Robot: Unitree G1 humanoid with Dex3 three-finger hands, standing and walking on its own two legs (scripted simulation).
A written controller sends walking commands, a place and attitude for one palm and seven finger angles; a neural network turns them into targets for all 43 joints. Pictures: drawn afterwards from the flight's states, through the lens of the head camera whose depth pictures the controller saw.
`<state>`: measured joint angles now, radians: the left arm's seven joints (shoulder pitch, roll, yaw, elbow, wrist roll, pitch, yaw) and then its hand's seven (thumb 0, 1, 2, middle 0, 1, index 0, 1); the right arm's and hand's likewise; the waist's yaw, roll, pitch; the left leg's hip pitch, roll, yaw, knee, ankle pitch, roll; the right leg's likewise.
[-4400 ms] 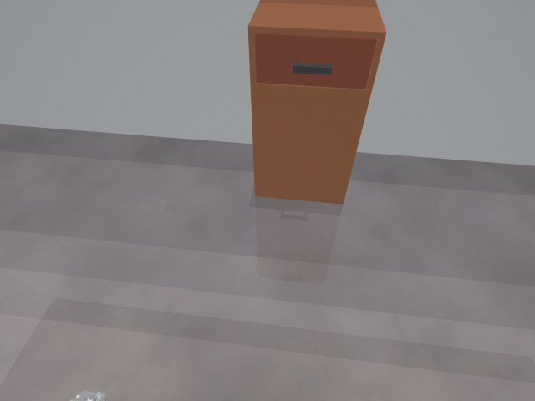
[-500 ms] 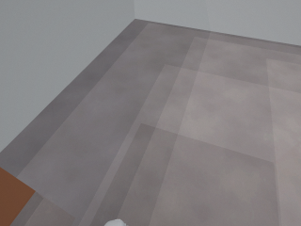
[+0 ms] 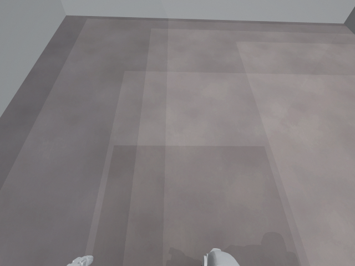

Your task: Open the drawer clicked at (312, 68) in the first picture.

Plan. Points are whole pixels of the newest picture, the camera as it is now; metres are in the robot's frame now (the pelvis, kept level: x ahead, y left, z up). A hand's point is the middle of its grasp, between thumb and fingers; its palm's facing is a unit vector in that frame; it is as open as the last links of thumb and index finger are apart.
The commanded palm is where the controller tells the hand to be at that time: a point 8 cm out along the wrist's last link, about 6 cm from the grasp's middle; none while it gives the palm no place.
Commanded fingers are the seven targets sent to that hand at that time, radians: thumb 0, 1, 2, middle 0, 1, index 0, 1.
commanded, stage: turn to face it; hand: left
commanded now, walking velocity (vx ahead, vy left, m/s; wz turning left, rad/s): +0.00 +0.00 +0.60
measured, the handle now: out of the picture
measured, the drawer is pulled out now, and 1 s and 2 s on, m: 0.00 0.00 0.00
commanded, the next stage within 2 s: none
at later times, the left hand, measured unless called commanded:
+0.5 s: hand out of the picture +0.08 +0.21 -0.20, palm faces +0.26 -0.95 -0.18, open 7.4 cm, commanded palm none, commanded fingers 0.00 0.90 0.90 -0.20 -0.30 -0.20 -0.30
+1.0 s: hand out of the picture +0.03 +0.19 -0.15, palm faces +0.51 -0.81 -0.29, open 7.4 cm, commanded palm none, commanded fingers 0.00 0.90 0.90 -0.20 -0.30 -0.20 -0.30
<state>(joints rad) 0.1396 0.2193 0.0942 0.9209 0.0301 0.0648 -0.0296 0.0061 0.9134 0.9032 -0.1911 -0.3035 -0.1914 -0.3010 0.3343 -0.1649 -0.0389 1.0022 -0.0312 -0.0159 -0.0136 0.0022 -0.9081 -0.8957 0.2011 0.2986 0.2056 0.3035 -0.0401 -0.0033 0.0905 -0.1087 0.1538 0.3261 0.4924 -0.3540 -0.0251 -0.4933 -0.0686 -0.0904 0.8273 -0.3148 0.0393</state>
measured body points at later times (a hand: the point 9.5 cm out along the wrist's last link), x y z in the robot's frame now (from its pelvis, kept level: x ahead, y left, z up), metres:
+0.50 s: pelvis +0.04 +0.01 -0.02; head +0.06 +0.05 +0.43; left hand +0.07 +0.26 -0.18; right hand +0.15 -0.23 -0.15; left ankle +0.05 +0.09 -0.74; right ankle +0.06 -0.13 -0.71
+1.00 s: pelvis +0.04 -0.04 -0.01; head +0.07 -0.05 +0.44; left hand +0.01 +0.23 -0.13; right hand +0.23 -0.24 -0.16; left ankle +0.05 +0.09 -0.73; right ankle +0.10 -0.15 -0.74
